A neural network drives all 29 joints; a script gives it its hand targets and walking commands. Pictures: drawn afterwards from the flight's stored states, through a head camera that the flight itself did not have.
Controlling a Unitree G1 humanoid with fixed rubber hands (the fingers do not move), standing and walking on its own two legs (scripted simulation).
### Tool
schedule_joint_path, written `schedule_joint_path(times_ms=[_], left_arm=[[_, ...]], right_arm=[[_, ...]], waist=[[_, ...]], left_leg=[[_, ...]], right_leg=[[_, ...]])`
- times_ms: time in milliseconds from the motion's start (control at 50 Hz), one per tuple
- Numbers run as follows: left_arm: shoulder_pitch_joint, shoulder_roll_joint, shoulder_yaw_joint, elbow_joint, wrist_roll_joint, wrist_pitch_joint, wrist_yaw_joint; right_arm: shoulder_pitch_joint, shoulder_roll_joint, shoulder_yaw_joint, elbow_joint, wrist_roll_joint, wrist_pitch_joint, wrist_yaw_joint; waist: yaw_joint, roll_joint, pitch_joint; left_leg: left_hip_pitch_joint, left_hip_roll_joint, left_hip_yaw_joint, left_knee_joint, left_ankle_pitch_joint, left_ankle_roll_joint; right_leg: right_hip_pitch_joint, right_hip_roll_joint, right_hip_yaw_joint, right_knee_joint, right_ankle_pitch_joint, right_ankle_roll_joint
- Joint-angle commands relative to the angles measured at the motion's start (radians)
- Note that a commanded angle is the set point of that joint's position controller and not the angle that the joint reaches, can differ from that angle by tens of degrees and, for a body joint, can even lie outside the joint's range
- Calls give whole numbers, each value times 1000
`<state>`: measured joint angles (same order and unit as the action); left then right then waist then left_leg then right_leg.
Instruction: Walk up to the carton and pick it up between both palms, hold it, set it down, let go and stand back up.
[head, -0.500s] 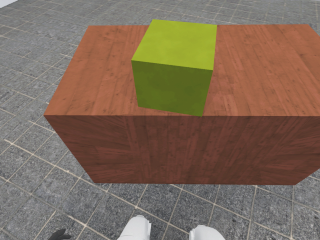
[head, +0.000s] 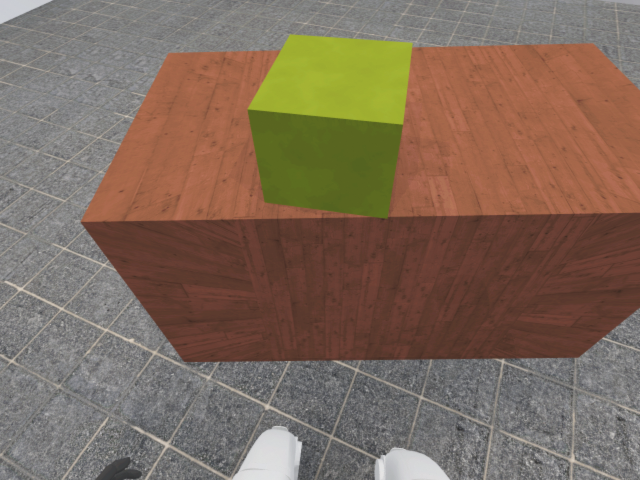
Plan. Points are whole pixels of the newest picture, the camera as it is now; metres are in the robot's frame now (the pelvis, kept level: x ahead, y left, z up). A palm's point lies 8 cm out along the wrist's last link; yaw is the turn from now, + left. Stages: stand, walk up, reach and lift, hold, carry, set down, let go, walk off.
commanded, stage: walk up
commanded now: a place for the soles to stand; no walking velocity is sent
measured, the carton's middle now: (337, 124) +0.70 +0.01 +0.05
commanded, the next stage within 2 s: none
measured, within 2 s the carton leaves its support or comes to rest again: neither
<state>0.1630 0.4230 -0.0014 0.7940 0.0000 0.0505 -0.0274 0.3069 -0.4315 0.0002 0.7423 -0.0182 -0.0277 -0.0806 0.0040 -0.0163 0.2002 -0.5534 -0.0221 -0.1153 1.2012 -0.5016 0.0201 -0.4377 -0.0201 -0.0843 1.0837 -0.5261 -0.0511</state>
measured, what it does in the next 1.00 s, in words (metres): steps on the spot: left foot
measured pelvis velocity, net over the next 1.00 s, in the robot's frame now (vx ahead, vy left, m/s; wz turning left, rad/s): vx -0.03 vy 0.03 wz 0.04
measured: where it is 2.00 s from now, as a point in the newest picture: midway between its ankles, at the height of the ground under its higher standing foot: outside the picture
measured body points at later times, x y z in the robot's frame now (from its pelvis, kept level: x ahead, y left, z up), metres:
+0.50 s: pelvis -0.01 +0.03 +0.00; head +0.03 +0.05 +0.45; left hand +0.09 +0.36 -0.11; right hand +0.07 -0.29 -0.09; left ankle +0.06 +0.18 -0.66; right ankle +0.02 -0.07 -0.67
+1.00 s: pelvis -0.03 +0.03 +0.01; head +0.00 +0.03 +0.45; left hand +0.07 +0.34 -0.10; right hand +0.07 -0.29 -0.09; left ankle +0.03 +0.19 -0.65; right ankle +0.01 -0.07 -0.67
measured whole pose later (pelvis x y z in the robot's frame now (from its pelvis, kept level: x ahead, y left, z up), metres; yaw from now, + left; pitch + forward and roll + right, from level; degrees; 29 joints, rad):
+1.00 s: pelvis -0.03 +0.03 +0.01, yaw +2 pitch -7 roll +0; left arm 0.16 0.42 0.00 0.81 0.00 0.02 -0.03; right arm 0.28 -0.43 0.00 0.74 -0.02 -0.04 -0.08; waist 0.00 -0.01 0.19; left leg -0.52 -0.02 -0.12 1.13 -0.49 0.02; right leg -0.43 -0.03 -0.08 1.05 -0.51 -0.04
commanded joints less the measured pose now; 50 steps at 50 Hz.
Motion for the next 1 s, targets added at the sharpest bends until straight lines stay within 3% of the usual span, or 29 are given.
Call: schedule_joint_path(times_ms=[0,20,40,60,120,160,200,220,240,260,280,300,360,420,440,460,480,500,560,580,640,660,700,720,820,860,880,940,980], left_arm=[[-45,312,149,-63,29,-55,24],[-48,302,161,-89,34,-56,22],[-17,293,153,-69,30,-57,23],[-39,313,159,-80,34,-55,22],[-70,268,144,-94,29,-51,11],[-93,269,142,-109,25,-46,7],[-136,238,128,-121,13,-37,2],[-124,208,114,-118,21,-35,7],[-105,149,115,-134,12,-25,4],[-111,179,116,-116,6,-18,15],[-123,252,129,-91,7,-17,16],[-103,248,132,-75,-2,-25,11],[-24,245,136,-40,8,-34,9],[28,239,138,-42,14,-48,7],[87,214,129,-25,11,-52,12],[89,250,137,-19,33,-69,17],[111,340,153,-9,26,-72,20],[66,340,149,-31,12,-81,19],[-66,323,127,-71,20,-69,25],[-84,314,120,-79,22,-69,27],[-114,257,110,-94,14,-55,13],[-71,238,111,-108,14,-50,12],[-62,201,105,-118,6,-31,18],[-64,235,121,-104,9,-24,21],[76,249,139,-23,14,-55,9],[119,324,157,-29,29,-68,14],[56,370,160,-46,29,-69,15],[-48,322,145,-53,25,-73,20],[-59,315,142,-57,30,-68,15]], right_arm=[[85,-288,-124,31,15,-22,-7],[76,-282,-117,37,3,-23,-7],[33,-295,-125,32,3,-21,-13],[101,-294,-128,28,13,-26,-8],[77,-272,-118,24,4,-46,-2],[114,-260,-118,51,10,-48,6],[208,-259,-125,77,1,-63,9],[241,-257,-134,87,-14,-69,5],[215,-334,-138,55,-20,-74,-2],[101,-391,-139,0,-15,-72,-7],[66,-415,-147,1,-17,-70,-8],[28,-400,-143,-7,-15,-69,-17],[-17,-361,-145,-20,-6,-57,-11],[-54,-342,-116,-29,5,-45,-9],[-63,-307,-110,-45,0,-42,-3],[-11,-241,-97,-23,2,-39,1],[-68,-235,-98,-40,15,-41,-1],[-60,-245,-95,-22,7,-42,-11],[-12,-273,-119,4,23,-42,-1],[28,-268,-123,20,18,-48,8],[160,-247,-114,62,13,-64,10],[133,-276,-134,50,0,-68,5],[107,-386,-142,19,-2,-69,-6],[32,-409,-149,4,-10,-70,-10],[-86,-310,-113,-22,5,-45,-8],[-102,-233,-101,-30,9,-41,-9],[-89,-249,-105,-17,18,-36,-15],[-47,-282,-115,7,16,-37,4],[66,-268,-120,37,15,-44,11]], waist=[[22,-141,-95],[33,-155,-138],[66,-112,-121],[39,-178,-211],[26,-112,-184],[9,-85,-233],[-68,-77,-273],[-90,45,-283],[-63,231,-274],[-54,259,-263],[-33,163,-192],[-12,125,-179],[2,252,-197],[32,268,-219],[58,220,-244],[51,45,-292],[94,-150,-284],[72,-185,-283],[18,-144,-162],[-11,-53,-144],[-63,-131,-233],[-52,-32,-251],[-46,194,-317],[-28,220,-305],[40,174,-228],[94,-70,-249],[96,-128,-223],[40,-86,-87],[1,-183,-130]], left_leg=[[-253,23,22,27,15,9],[-223,14,69,37,-4,18],[-220,31,61,31,10,6],[-201,37,69,3,-6,17],[-71,56,129,-65,-22,8],[57,40,164,-147,27,23],[258,14,149,-356,198,39],[294,18,39,-458,156,62],[279,236,-442,-691,57,147],[194,357,-747,-816,-71,278],[137,322,-784,-795,-137,266],[110,287,-700,-754,-102,257],[36,255,-513,-633,114,227],[-20,248,-449,-531,233,218],[-25,199,-401,-487,249,172],[-144,110,-255,-308,238,118],[-307,-36,-12,-69,177,54],[-304,-19,36,-21,-125,31],[-76,27,80,-9,-74,44],[-47,19,125,-31,-10,35],[179,11,154,-347,221,43],[270,17,71,-414,311,52],[236,302,-609,-675,202,252],[200,353,-735,-715,150,331],[-93,202,-412,-512,185,179],[-282,-22,5,-109,128,58],[-296,-26,48,-39,-136,30],[-184,24,43,-14,-64,35],[-45,49,117,-90,-51,22]], right_leg=[[159,-284,495,-692,-151,-11],[171,-307,479,-675,-126,-71],[155,-306,467,-672,-101,-53],[220,-317,477,-635,-144,-89],[125,-327,401,-567,1,-197],[57,-306,349,-516,66,-194],[-77,-229,229,-370,99,-117],[-91,-161,171,-206,98,-79],[-196,-23,68,27,-12,-12],[-227,-11,142,114,-111,17],[-196,-15,191,160,-122,23],[-167,-31,187,105,-115,14],[-60,-38,139,45,-34,6],[89,-41,157,-130,25,13],[147,-26,174,-285,42,-16],[308,-102,305,-447,-50,-47],[415,-272,491,-592,-49,-88],[356,-417,635,-599,166,-167],[49,-382,498,-572,124,-224],[22,-367,437,-541,250,-206],[18,-203,168,-293,460,-121],[-40,-173,158,-178,425,-100],[-142,-13,109,45,108,3],[-134,1,167,94,-148,14],[137,-30,181,-194,26,-34],[308,-276,503,-587,-174,-98],[227,-438,681,-708,-147,-148],[45,-369,554,-702,-135,-150],[19,-314,450,-620,5,-154]])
